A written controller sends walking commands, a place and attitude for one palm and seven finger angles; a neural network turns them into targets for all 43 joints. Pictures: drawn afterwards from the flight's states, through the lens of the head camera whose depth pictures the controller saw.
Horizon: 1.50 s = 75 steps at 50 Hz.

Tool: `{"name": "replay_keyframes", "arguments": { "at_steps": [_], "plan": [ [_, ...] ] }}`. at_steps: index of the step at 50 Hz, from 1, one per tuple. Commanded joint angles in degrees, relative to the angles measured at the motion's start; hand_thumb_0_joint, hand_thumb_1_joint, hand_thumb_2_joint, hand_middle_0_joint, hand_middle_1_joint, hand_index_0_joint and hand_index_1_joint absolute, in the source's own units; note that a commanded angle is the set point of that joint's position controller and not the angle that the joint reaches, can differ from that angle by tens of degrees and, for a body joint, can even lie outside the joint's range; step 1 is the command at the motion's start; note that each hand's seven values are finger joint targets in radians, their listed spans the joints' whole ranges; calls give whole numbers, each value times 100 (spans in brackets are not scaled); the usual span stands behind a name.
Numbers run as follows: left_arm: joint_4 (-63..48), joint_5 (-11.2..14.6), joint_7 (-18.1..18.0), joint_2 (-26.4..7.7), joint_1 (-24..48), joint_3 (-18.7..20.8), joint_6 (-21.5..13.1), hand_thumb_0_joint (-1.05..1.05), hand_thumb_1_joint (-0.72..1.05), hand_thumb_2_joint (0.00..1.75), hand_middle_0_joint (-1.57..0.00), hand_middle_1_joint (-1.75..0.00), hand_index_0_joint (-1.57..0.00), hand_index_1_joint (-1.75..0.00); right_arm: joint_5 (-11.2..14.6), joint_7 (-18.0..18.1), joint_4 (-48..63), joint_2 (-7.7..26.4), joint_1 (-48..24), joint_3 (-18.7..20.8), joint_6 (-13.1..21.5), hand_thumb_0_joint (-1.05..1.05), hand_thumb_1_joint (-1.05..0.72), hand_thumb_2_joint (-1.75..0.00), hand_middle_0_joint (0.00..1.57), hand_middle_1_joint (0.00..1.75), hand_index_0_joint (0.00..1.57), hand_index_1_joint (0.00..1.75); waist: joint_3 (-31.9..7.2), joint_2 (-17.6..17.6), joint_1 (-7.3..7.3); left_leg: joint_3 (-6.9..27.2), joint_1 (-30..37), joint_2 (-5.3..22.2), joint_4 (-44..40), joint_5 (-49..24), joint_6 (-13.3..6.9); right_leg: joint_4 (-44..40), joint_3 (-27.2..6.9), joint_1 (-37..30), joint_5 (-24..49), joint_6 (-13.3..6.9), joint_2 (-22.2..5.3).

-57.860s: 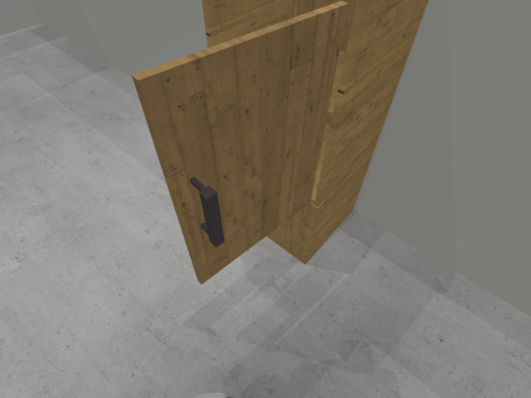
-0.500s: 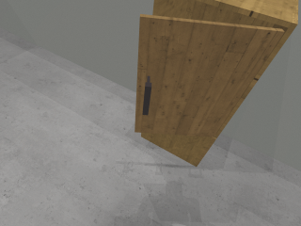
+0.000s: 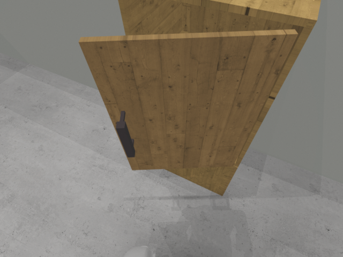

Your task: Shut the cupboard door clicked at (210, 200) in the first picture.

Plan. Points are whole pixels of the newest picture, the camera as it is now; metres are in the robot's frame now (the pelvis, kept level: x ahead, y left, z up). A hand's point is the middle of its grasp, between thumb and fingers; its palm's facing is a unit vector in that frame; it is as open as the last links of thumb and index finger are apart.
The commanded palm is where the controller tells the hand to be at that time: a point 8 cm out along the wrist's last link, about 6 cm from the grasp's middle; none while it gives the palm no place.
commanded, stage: come to a stop and stand still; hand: left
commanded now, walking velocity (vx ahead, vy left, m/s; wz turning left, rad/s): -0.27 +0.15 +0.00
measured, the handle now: (127, 135) +0.44 +0.16 -0.04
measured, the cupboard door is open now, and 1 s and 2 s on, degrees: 29 29 29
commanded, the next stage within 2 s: look again from close up in 0.98 s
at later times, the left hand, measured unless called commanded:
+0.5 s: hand out of the picture +0.03 +0.26 -0.18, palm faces +0.07 -0.97 -0.23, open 7.4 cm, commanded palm none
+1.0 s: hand out of the picture -0.03 +0.18 -0.17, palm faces +0.06 -0.98 -0.19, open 7.3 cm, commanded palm none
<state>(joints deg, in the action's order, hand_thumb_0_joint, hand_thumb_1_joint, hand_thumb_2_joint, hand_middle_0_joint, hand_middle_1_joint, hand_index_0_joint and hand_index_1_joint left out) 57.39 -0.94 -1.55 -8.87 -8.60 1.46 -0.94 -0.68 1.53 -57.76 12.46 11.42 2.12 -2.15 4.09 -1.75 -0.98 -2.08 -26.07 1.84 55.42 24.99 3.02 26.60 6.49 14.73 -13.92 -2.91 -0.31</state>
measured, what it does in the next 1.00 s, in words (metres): steps on the spot: left foot, then right foot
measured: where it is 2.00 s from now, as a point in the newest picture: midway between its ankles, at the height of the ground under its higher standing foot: outside the picture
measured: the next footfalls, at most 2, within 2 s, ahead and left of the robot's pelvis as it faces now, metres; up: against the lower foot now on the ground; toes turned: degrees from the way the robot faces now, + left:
left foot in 0.28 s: +0.07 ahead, +0.14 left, +0.00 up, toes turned +4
right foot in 0.78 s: +0.05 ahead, -0.13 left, +0.00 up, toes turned +3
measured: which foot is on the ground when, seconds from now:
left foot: up 0.00-0.26, down 0.28-0.78, up 0.80-1.00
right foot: down 0.00-0.30, up 0.32-0.76, down 0.78-1.00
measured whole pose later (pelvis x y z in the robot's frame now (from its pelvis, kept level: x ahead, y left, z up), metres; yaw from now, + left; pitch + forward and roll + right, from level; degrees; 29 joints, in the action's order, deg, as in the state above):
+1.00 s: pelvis -0.02 +0.01 +0.00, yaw +1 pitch +0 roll +1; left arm 62.4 -0.9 -1.4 -8.0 -17.8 0.9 -0.2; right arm -1.1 0.5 -62.1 11.0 19.9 1.7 -2.2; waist 1.1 -0.3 -0.5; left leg -3.1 -19.4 0.9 37.3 20.0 1.9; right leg 23.7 0.1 4.8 -18.3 0.2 -1.4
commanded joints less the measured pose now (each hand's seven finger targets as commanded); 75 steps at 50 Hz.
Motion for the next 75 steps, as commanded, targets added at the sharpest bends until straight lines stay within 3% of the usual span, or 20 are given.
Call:
{"name": "replay_keyframes", "arguments": {
  "at_steps": [1,8,12,13,14,15,16,25,32,36,39,49,53,54,55,56,57,59,64,75],
  "plan": [
    [-184,-31,-110,-1055,-602,309,13,0,90,90,-20,-30,-20,-30,-7,-31,314,368,218,132,-108,0,-90,-90,20,30,20,30,-687,864,189,321,-360,-67,377,-34,33,-421,-1181,-1148,5372,-888,-1996],
    [-430,-100,-124,-1246,-441,414,97,0,90,90,-20,-30,-20,-30,3,-88,694,297,-352,170,-125,0,-90,-90,20,30,20,30,-648,942,207,281,-103,-118,-489,57,-31,-227,-1096,-1024,4765,-920,-1973],
    [-392,-62,-93,-1261,-421,416,143,0,90,90,-20,-30,-20,-30,-2,-91,641,349,-76,162,-21,0,-90,-90,20,30,20,30,-868,1009,55,69,1000,-93,-2639,-1357,-97,406,-886,-913,3886,-476,-1562],
    [-391,-17,-93,-1185,-561,359,160,0,90,90,-20,-30,-20,-30,-33,-84,595,554,107,160,40,0,-90,-90,20,30,20,30,-1149,555,50,223,1839,320,-3160,-3093,-250,726,-614,-580,2870,-129,-1205],
    [-452,11,-99,-864,-857,286,195,0,90,90,-20,-30,-20,-30,-64,-72,655,1006,225,219,94,0,-90,-90,20,30,20,30,-1441,-644,82,1406,2649,1549,-2966,-5761,-800,1307,-206,285,490,296,-553],
    [-503,-9,-139,-759,-842,211,227,0,90,90,-20,-30,-20,-30,-53,-54,638,1218,394,274,61,0,-90,-90,20,30,20,30,-1215,-1115,-79,1539,2367,2160,-3141,-6831,-1380,2441,-321,483,-2298,375,-88],
    [-523,13,-151,-820,-691,215,313,0,90,90,-20,-30,-20,-30,-59,53,657,1225,356,221,76,0,-90,-90,20,30,20,30,-1182,-912,-115,1779,2070,2128,-3119,-6878,-1592,3255,-900,707,-2502,396,71],
    [-320,-14,81,-876,-723,316,441,0,90,90,-20,-30,-20,-30,-63,194,548,849,296,99,176,0,-90,-90,20,30,20,30,-871,-572,-1,1315,2022,1605,-3717,-3351,-1285,3737,-1142,1246,-1047,570,-39],
    [-249,-19,153,-558,-391,147,387,0,90,90,-20,-30,-20,-30,-124,80,218,828,544,185,150,0,-90,-90,20,30,20,30,-391,-1003,-127,1520,1256,1333,-4362,-336,-1089,1525,-561,310,-1344,372,-47],
    [222,6,109,-508,-1319,115,255,0,90,90,-20,-30,-20,-30,-64,11,-2,666,566,192,121,0,-90,-90,20,30,20,30,-521,-661,221,893,606,620,-4245,540,-558,-628,-257,-1351,-381,230,119],
    [99,-56,33,-1332,-1070,212,164,0,90,90,-20,-30,-20,-30,-24,-91,198,97,448,46,94,0,-90,-90,20,30,20,30,214,1004,192,-8,-30,-205,-2252,164,-158,-2203,-2507,-247,-2549,-488,-1890],
    [302,-17,-59,-866,-1070,168,-3,0,90,90,-20,-30,-20,-30,5,-55,-26,147,638,8,144,0,-90,-90,20,30,20,30,170,1196,159,-70,492,-30,-2103,-613,-124,-667,-1463,-754,2555,-550,-1468],
    [375,29,-96,-469,-1295,73,78,0,90,90,-20,-30,-20,-30,-16,28,-285,427,998,21,293,0,-90,-90,20,30,20,30,-435,321,124,422,2154,531,-2815,-3427,-497,-46,-956,-107,1021,82,-566],
    [535,-70,-306,-432,-1740,8,-199,0,90,90,-20,-30,-20,-30,0,-41,165,393,319,-55,395,0,-90,-90,20,30,20,30,55,248,286,297,1454,517,-1724,-3267,-458,-550,-1381,62,2468,191,-742],
    [232,-54,-247,-886,-1412,12,-209,0,90,90,-20,-30,-20,-30,-7,-108,275,149,468,-81,323,0,-90,-90,20,30,20,30,1,347,59,171,1022,216,-1849,-1177,-421,-649,-1608,28,1554,-4,-1104],
    [149,-64,-217,-817,-1049,-5,-183,0,90,90,-20,-30,-20,-30,-21,-96,267,87,719,-88,292,0,-90,-90,20,30,20,30,-2,184,-181,199,1129,204,-2149,-1081,-410,-379,-1394,210,726,-110,-917],
    [91,-59,-196,-719,-1093,-1,-186,0,90,90,-20,-30,-20,-30,-66,-113,212,154,843,-95,363,0,-90,-90,20,30,20,30,-302,-769,-89,323,1313,264,-2376,-2196,-458,233,-1095,-51,1207,-83,-651],
    [163,-9,-181,-648,-1457,-36,-116,0,90,90,-20,-30,-20,-30,-15,-42,280,439,781,-52,418,0,-90,-90,20,30,20,30,-852,-1095,76,835,1733,719,-2558,-3868,-839,750,-598,-183,-81,92,-138],
    [168,-35,-163,-590,-1419,-124,-40,0,90,90,-20,-30,-20,-30,0,-13,478,454,290,-33,386,0,-90,-90,20,30,20,30,-390,145,147,595,1394,515,-2642,-2750,-735,210,-905,-7,70,111,-291],
    [4,-59,-75,-914,-1200,-74,35,0,90,90,-20,-30,-20,-30,-11,-72,449,605,33,21,362,0,-90,-90,20,30,20,30,-185,170,182,632,1224,484,-3460,-976,-673,1,-930,113,-322,173,-342]
  ]
}}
